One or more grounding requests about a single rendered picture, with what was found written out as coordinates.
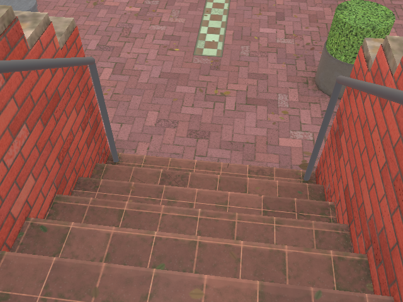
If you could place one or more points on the stairs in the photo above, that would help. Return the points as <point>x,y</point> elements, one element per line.
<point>161,229</point>

